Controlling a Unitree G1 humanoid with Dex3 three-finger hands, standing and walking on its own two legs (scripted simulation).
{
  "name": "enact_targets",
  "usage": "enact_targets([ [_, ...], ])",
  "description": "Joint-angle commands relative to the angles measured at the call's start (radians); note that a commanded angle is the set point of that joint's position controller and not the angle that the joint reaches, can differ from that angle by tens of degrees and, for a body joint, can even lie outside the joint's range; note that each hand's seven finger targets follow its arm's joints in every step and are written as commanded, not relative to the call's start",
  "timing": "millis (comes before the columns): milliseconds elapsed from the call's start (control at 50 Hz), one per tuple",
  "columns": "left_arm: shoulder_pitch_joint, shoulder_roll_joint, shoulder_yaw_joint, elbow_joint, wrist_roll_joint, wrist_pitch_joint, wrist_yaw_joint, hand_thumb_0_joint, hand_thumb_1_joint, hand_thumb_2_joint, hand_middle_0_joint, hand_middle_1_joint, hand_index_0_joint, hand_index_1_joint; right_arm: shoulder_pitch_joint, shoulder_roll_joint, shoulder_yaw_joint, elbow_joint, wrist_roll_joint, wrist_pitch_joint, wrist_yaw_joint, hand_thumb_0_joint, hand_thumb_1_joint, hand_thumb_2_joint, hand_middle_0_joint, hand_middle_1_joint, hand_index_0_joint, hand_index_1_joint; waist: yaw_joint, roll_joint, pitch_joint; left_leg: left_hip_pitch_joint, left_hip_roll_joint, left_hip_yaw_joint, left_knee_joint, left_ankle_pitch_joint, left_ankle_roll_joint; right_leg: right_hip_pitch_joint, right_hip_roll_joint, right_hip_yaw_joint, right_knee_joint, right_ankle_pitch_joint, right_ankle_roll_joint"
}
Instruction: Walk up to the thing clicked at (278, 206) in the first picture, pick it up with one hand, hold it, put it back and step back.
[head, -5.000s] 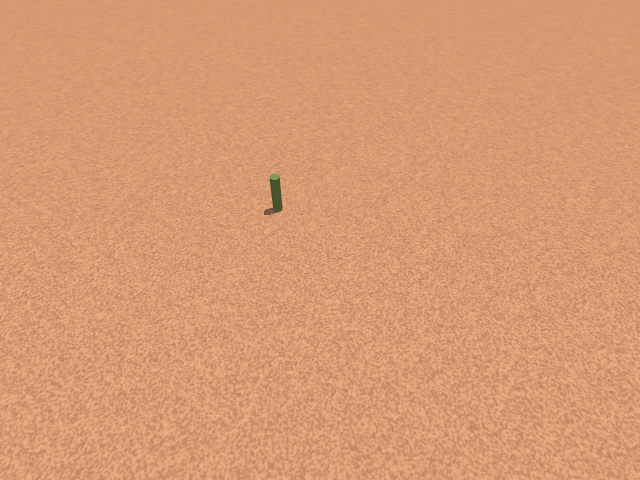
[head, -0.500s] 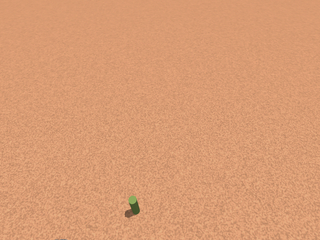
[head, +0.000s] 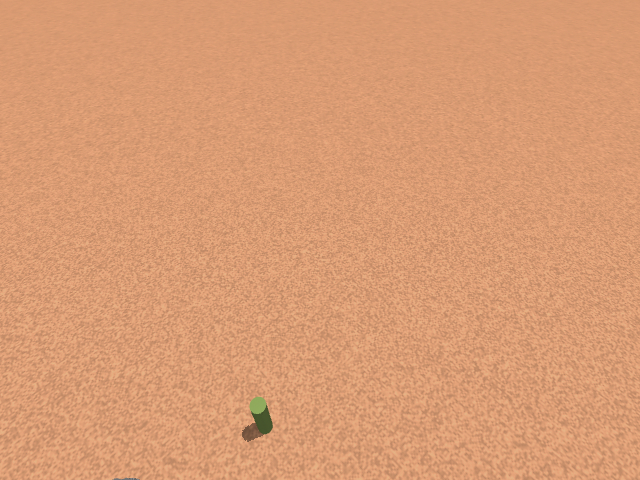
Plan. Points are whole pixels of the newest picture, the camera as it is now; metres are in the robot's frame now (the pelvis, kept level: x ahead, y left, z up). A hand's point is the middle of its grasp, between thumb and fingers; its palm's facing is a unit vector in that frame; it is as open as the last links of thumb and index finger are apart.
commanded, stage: walk up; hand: left
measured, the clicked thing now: (261, 416) +0.39 +0.20 -0.68
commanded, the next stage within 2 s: stand in 0.16 s
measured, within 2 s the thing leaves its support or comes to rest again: neither
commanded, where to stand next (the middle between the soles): +0.05 -0.01 m, yaw -1 degrees
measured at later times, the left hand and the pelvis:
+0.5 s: hand out of the picture +0.08 +0.25 -0.16, palm faces -0.02 -0.94 -0.33, open 7.4 cm; pelvis +0.01 +0.00 +0.00, yaw +0 degrees
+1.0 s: hand out of the picture +0.09 +0.25 -0.16, palm faces -0.03 -0.94 -0.34, open 7.4 cm; pelvis +0.02 -0.01 +0.00, yaw +0 degrees
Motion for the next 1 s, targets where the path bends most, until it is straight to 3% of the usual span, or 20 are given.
enact_targets([
  [0,-0.045,0.22,0.043,-0.058,0.0,-0.026,0.016,0.0,0.9,0.9,-0.2,-0.3,-0.2,-0.3,-0.063,-0.215,-0.034,-0.071,0.001,-0.02,-0.011,0.0,-0.9,-0.9,0.2,0.3,0.2,0.3,0.006,0.002,-0.096,0.032,0.103,-0.1,-0.057,0.053,0.035,0.006,-0.089,0.07,-0.058,0.081,-0.044],
  [120,-0.043,0.217,0.041,-0.059,0.0,-0.028,0.017,0.0,0.9,0.9,-0.2,-0.3,-0.2,-0.3,-0.067,-0.209,-0.035,-0.075,0.003,-0.016,-0.01,0.0,-0.9,-0.9,0.2,0.3,0.2,0.3,0.003,-0.009,-0.086,0.045,0.102,-0.101,-0.054,0.056,0.032,-0.01,-0.086,0.07,-0.07,0.068,-0.04],
  [160,-0.039,0.219,0.039,-0.061,0.006,-0.025,0.017,0.0,0.9,0.9,-0.2,-0.3,-0.2,-0.3,-0.053,-0.214,-0.035,-0.072,-0.011,-0.023,-0.013,0.0,-0.9,-0.9,0.2,0.3,0.2,0.3,-0.003,-0.026,-0.086,0.024,0.111,-0.113,-0.084,0.003,0.026,0.006,-0.086,0.07,-0.073,0.019,-0.036],
  [280,-0.019,0.217,0.038,-0.074,0.005,-0.03,0.014,0.0,0.9,0.9,-0.2,-0.3,-0.2,-0.3,-0.059,-0.216,-0.035,-0.078,-0.009,-0.033,-0.016,0.0,-0.9,-0.9,0.2,0.3,0.2,0.3,0.002,0.009,-0.114,0.057,0.113,-0.098,-0.056,0.144,0.025,0.031,-0.099,0.073,-0.069,0.119,-0.038],
  [360,-0.007,0.218,0.038,-0.074,0.004,-0.027,0.015,0.0,0.9,0.9,-0.2,-0.3,-0.2,-0.3,-0.062,-0.212,-0.034,-0.081,-0.006,-0.035,-0.018,0.0,-0.9,-0.9,0.2,0.3,0.2,0.3,0.006,0.004,-0.109,0.063,0.114,-0.096,-0.058,0.169,0.026,0.043,-0.097,0.063,-0.062,0.139,-0.037],
  [480,0.006,0.211,0.036,-0.077,0.004,-0.023,0.012,0.0,0.9,0.9,-0.2,-0.3,-0.2,-0.3,-0.063,-0.217,-0.032,-0.081,-0.006,-0.033,-0.018,0.0,-0.9,-0.9,0.2,0.3,0.2,0.3,0.009,0.016,-0.065,0.043,0.108,-0.098,-0.081,0.061,0.021,0.014,-0.092,0.064,-0.083,0.056,-0.039],
  [560,0.002,0.22,0.037,-0.08,0.007,-0.026,0.015,0.0,0.9,0.9,-0.2,-0.3,-0.2,-0.3,-0.061,-0.211,-0.032,-0.086,-0.004,-0.031,-0.017,0.0,-0.9,-0.9,0.2,0.3,0.2,0.3,0.003,-0.014,-0.076,0.063,0.109,-0.098,-0.072,0.09,0.022,0.004,-0.093,0.065,-0.085,0.065,-0.039],
  [620,0.001,0.219,0.036,-0.083,0.005,-0.025,0.014,0.0,0.9,0.9,-0.2,-0.3,-0.2,-0.3,-0.058,-0.215,-0.031,-0.084,-0.005,-0.028,-0.017,0.0,-0.9,-0.9,0.2,0.3,0.2,0.3,0.002,0.003,-0.056,0.044,0.104,-0.098,-0.076,0.033,0.021,-0.002,-0.092,0.071,-0.093,0.03,-0.04],
  [720,0.008,0.225,0.037,-0.089,0.004,-0.027,0.015,0.0,0.9,0.9,-0.2,-0.3,-0.2,-0.3,-0.053,-0.213,-0.029,-0.085,-0.007,-0.031,-0.017,0.0,-0.9,-0.9,0.2,0.3,0.2,0.3,0.004,0.0,-0.082,0.059,0.109,-0.095,-0.066,0.103,0.02,0.016,-0.094,0.07,-0.08,0.081,-0.041],
  [780,0.007,0.22,0.037,-0.086,0.006,-0.023,0.014,0.0,0.9,0.9,-0.2,-0.3,-0.2,-0.3,-0.048,-0.211,-0.026,-0.084,-0.006,-0.03,-0.018,0.0,-0.9,-0.9,0.2,0.3,0.2,0.3,0.003,0.005,-0.07,0.036,0.105,-0.095,-0.073,0.082,0.018,0.028,-0.095,0.068,-0.08,0.081,-0.042],
  [980,0.011,0.224,0.038,-0.087,0.003,-0.025,0.017,0.0,0.9,0.9,-0.2,-0.3,-0.2,-0.3,-0.046,-0.213,-0.027,-0.085,-0.004,-0.029,-0.019,0.0,-0.9,-0.9,0.2,0.3,0.2,0.3,0.004,-0.015,-0.088,0.077,0.112,-0.093,-0.051,0.145,0.022,0.032,-0.095,0.066,-0.073,0.123,-0.041],
])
